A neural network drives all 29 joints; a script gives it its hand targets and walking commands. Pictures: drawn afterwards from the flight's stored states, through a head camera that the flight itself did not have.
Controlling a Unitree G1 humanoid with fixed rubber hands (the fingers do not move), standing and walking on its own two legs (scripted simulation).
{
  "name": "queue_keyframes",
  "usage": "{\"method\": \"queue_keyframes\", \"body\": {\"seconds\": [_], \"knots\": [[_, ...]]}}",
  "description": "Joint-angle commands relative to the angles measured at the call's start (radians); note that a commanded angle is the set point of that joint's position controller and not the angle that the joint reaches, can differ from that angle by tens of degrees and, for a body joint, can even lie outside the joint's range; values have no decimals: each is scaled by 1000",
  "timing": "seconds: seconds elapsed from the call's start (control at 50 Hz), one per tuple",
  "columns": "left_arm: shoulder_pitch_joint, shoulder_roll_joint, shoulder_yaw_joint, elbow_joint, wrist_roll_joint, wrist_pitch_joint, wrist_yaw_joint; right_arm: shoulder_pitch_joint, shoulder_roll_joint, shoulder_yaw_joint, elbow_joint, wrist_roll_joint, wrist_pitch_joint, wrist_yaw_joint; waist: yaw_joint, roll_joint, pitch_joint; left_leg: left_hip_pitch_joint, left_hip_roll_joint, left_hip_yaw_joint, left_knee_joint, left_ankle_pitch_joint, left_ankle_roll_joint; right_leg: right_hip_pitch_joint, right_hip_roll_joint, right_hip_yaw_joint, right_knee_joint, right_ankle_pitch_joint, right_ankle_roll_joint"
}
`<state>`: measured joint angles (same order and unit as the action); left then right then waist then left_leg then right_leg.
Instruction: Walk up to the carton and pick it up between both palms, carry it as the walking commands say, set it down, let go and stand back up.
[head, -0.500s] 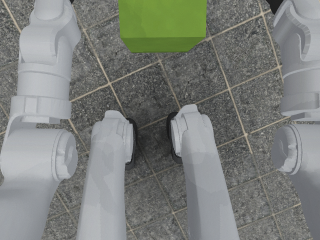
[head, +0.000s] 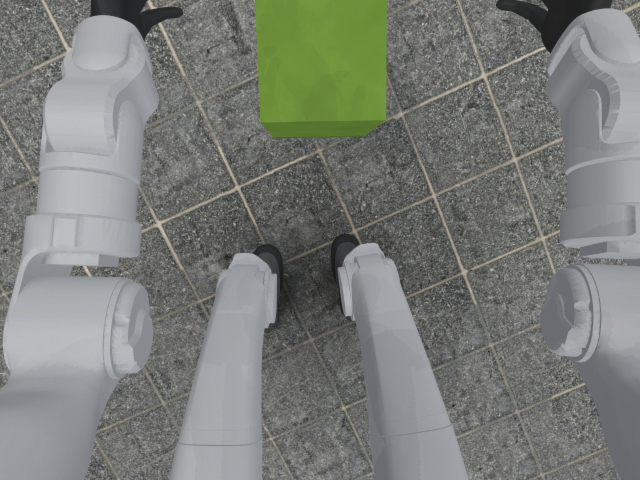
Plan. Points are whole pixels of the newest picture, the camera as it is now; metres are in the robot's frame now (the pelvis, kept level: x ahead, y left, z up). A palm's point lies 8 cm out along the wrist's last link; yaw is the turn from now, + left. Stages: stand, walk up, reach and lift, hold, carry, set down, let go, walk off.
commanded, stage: set down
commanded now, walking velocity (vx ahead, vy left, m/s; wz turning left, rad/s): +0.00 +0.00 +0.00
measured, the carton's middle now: (319, 72) +0.58 -0.04 -0.51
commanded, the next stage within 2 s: let go in 0.24 s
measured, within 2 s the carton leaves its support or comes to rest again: neither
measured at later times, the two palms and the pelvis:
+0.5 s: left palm (57, 195) +0.39 +0.19 -0.06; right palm (598, 168) +0.39 -0.23 -0.04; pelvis +0.02 +0.01 +0.07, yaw +0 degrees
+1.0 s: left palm out of the picture +0.29 +0.24 +0.04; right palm out of the picture +0.28 -0.22 +0.06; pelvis +0.12 +0.01 +0.14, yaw +0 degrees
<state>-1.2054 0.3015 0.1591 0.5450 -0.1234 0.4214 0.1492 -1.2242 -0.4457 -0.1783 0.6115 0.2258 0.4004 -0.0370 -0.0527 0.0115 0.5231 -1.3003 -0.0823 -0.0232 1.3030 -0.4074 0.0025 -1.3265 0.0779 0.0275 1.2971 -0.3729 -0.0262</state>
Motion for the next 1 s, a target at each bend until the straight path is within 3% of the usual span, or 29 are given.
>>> {"method": "queue_keyframes", "body": {"seconds": [0.0, 0.02, 0.04, 0.06, 0.08, 0.1, 0.14, 0.18, 0.22, 0.24, 0.32, 0.34, 0.38, 0.42, 0.46, 0.48, 0.5, 0.58, 0.6, 0.62, 0.64, 0.7, 0.74, 0.76, 0.78, 0.82, 0.9, 0.92, 0.98], "knots": [[-128, 53, 92, 4, 19, -121, -23, -232, -103, -22, -48, -79, -129, 30, 25, -152, -1943, 290, -21, 35, -191, 341, -17, 926, -38, 66, -173, 647, 37], [-158, 24, 78, 69, 37, -136, -21, -207, -83, -37, 78, -128, -144, 32, -16, -152, -1869, 286, -16, 17, -214, 312, -22, 859, -32, 37, -173, 577, 35], [-148, 57, 116, 60, 60, -162, -23, -244, -50, -15, -11, -105, -164, 33, 48, -173, -1957, 321, -26, 36, -231, 326, -17, 949, -28, 49, -206, 609, 44], [-144, 63, 118, 109, 89, -163, -29, -215, -61, -56, 59, -115, -175, 34, 23, -122, -1860, 290, -12, 29, -230, 268, -22, 866, -37, 47, -210, 527, 42], [-216, 26, 107, 22, 108, -175, -24, -279, -101, -59, -8, -124, -188, 36, 36, -60, -1918, 354, -16, 34, -240, 293, -38, 856, -34, 41, -226, 508, 34], [-196, 37, 84, -20, 80, -192, -10, -255, -112, -69, -25, -122, -207, 33, 29, -77, -1966, 459, -8, 6, -236, 411, -42, 854, -26, 29, -198, 599, 30], [-189, 49, 78, -58, 82, -189, -10, -242, -177, -118, -83, -183, -202, 16, -31, -74, -2115, 480, -20, 27, -235, 372, -46, 999, -24, 22, -225, 617, 26], [-203, 41, 12, -119, 77, -170, 16, -206, -158, -88, -141, -173, -183, 20, -27, -21, -2144, 687, 6, -4, -262, 415, -50, 886, -2, -15, -240, 521, 27], [30, 21, -61, -301, 62, -149, 36, 63, -161, -51, -232, -204, -157, 24, -45, 12, -2341, 920, -3, -25, -279, 521, -52, 1007, 9, -11, -243, 590, 14], [122, 67, -43, -313, 82, -137, 31, 158, -153, -38, -307, -212, -150, 13, -52, -32, -2411, 955, -13, -16, -253, 545, -38, 1052, 8, -18, -247, 616, 37], [260, 76, -7, -522, 121, -94, 35, 305, -133, -4, -425, -173, -87, 33, 8, -25, -2134, 848, 7, -13, -362, 334, -37, 1058, -25, 23, -324, 434, 36], [312, 50, -43, -446, 116, -79, 17, 366, -103, 0, -376, -169, -90, 47, -20, 7, -1946, 859, 26, -12, -396, 220, -38, 945, -37, 3, -375, 285, 31], [476, 29, -32, -464, 146, -93, 6, 515, -42, 28, -400, -137, -108, 68, 38, 45, -1768, 856, 28, -23, -436, 247, -33, 948, -49, 20, -424, 307, 22], [560, -6, -24, -337, 136, -125, -19, 595, 18, -1, -296, -192, -142, 79, 11, -41, -1437, 746, 42, -25, -490, 120, -11, 891, -63, 13, -496, 191, 22], [526, -11, -55, -379, 96, -171, -46, 598, 30, -5, -325, -163, -178, 90, -14, -19, -1364, 775, 46, -38, -511, 115, -8, 890, -64, 15, -508, 192, 14], [587, -85, -63, -284, 88, -187, -59, 658, 29, -29, -288, -206, -202, 97, -61, -27, -1298, 787, 49, -37, -531, 111, -8, 880, -64, 4, -528, 187, 11], [674, -103, -115, -317, 65, -218, -72, 727, 43, 18, -320, -188, -229, 109, -33, 25, -1320, 826, 48, -41, -548, 192, -21, 915, -63, 5, -523, 255, 3], [764, -87, -78, -150, 92, -285, -109, 775, 64, 25, -250, -218, -291, 111, -37, -36, -1008, 759, 74, -40, -624, 109, -10, 834, -79, -1, -569, 165, 18], [720, -51, -56, -260, 104, -303, -106, 735, 44, 6, -367, -219, -306, 120, -19, 0, -1126, 834, 67, -50, -620, 128, -9, 928, -77, 16, -594, 182, 1], [906, -23, -70, -244, 137, -325, -111, 926, 114, 58, -300, -215, -319, 126, 35, -17, -1117, 897, 70, -46, -666, 178, -1, 1013, -71, 0, -603, 217, 23], [806, -39, -71, -126, 116, -311, -121, 813, 90, 56, -247, -210, -317, 107, 2, -19, -897, 756, 76, -46, -666, 35, -1, 913, -90, 14, -624, 86, 29], [1079, -58, -29, -33, 143, -298, -130, 1070, 118, 68, -149, -265, -297, 108, 10, -85, -788, 834, 76, -1, -753, 6, -8, 1028, -91, -1, -722, 30, 34], [1088, -14, -10, -22, 179, -301, -135, 1086, 154, 87, -112, -256, -301, 107, 85, -88, -686, 803, 63, -10, -794, -8, -1, 1049, -87, 8, -757, 27, 48], [1165, -19, -13, -83, 186, -324, -134, 1189, 148, 76, -138, -270, -308, 111, 73, -40, -745, 911, 81, -12, -829, 59, -6, 1096, -80, -4, -761, 92, 36], [1217, -49, -22, -112, 172, -329, -146, 1217, 149, 65, -195, -292, -331, 104, 57, -90, -776, 941, 72, -18, -816, 157, -5, 1126, -83, 15, -782, 189, 33], [1250, -13, -19, -94, 167, -353, -153, 1284, 169, 106, -220, -253, -354, 96, 88, -92, -749, 1010, 53, -19, -821, 308, 15, 1160, -86, 21, -791, 364, 51], [1269, -19, -53, -175, 133, -394, -181, 1278, 133, 86, -336, -241, -392, 84, 47, -95, -731, 1075, 52, -25, -830, 392, 14, 1215, -88, 41, -801, 556, 50], [1320, -49, -67, -217, 124, -408, -189, 1374, 120, 89, -320, -238, -397, 75, 18, -4, -732, 1073, 37, -6, -834, 497, -13, 1270, -87, 51, -795, 706, 39], [1326, -20, -96, -290, 109, -425, -200, 1398, 154, 108, -334, -221, -405, 77, 39, 39, -725, 1136, 38, -6, -849, 542, -13, 1301, -75, 39, -822, 682, 41]]}}
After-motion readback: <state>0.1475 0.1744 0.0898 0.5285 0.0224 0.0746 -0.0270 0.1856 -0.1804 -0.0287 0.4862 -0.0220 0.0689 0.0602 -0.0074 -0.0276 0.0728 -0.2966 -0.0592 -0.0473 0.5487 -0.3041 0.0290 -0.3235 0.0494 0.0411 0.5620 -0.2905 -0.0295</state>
